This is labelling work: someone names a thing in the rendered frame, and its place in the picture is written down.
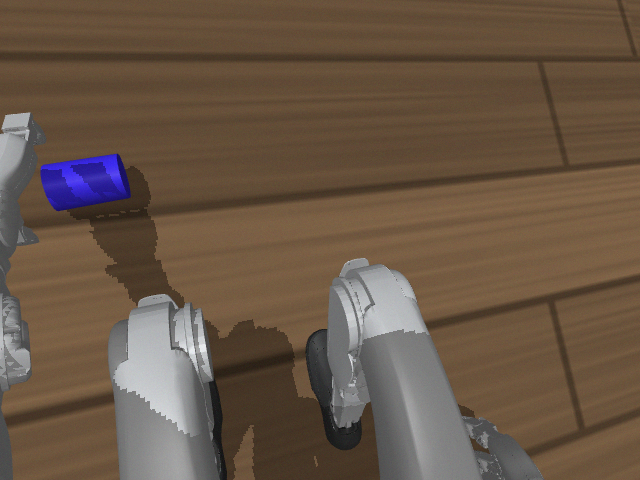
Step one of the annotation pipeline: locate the can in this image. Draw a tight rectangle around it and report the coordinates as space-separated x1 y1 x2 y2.
40 154 131 211

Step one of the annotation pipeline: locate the right robot foot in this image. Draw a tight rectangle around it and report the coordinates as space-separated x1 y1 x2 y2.
306 329 362 450

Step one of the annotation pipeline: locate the left robot hand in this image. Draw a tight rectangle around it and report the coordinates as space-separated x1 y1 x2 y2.
0 112 46 246

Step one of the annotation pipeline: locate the left robot arm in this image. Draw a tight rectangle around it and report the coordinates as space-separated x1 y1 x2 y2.
0 190 32 480

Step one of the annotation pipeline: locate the left robot foot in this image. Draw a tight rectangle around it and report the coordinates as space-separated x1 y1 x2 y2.
209 379 227 480

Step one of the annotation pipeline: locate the right robot hand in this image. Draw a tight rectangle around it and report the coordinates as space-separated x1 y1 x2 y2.
462 416 545 480

